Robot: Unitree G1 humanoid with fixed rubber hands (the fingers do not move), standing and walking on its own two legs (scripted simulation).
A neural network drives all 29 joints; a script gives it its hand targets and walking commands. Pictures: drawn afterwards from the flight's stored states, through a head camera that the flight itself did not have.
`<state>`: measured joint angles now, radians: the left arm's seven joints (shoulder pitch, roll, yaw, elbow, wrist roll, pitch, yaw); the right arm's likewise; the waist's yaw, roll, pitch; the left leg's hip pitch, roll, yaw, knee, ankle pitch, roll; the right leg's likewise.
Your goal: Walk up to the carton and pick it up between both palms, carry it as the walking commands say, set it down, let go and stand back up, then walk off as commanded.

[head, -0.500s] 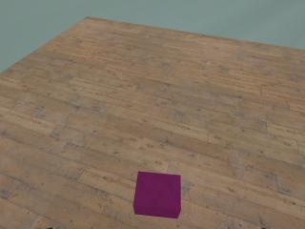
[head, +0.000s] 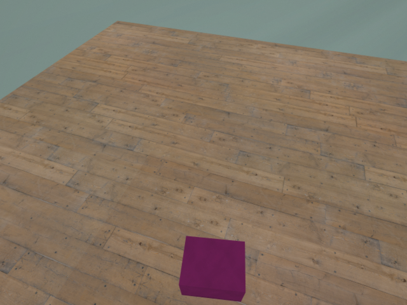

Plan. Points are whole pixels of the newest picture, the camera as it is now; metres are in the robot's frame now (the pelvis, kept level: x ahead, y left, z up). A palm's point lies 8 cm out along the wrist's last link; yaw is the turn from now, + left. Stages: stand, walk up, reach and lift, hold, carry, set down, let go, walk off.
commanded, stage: walk off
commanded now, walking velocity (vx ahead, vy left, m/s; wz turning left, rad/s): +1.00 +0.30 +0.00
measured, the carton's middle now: (213, 268) +0.40 -0.02 -0.69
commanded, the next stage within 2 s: stand in 1.24 s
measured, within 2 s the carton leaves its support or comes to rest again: rests again in 0.78 s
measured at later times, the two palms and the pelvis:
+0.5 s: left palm (44, 210) +0.36 +0.43 -0.11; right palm (252, 286) +0.20 -0.09 -0.14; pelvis +0.23 +0.17 +0.00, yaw -3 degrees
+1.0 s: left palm (57, 154) +0.56 +0.48 -0.11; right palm (223, 120) +0.74 -0.05 -0.12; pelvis +0.64 +0.21 +0.00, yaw -3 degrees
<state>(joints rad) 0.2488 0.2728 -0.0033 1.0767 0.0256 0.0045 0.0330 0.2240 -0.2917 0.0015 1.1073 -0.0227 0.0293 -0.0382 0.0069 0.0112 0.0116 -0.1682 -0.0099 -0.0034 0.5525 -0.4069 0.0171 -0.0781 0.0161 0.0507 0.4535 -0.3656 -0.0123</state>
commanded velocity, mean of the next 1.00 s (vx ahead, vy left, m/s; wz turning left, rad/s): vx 1.00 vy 0.30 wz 0.00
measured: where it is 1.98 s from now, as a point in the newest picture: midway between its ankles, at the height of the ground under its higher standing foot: (154, 139)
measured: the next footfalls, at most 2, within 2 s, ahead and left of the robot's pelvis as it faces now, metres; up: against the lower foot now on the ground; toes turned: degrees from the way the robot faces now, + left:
left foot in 0.30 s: +0.24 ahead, +0.26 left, +0.00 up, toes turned +6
right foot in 0.50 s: +0.27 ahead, +0.05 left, +0.08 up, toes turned -12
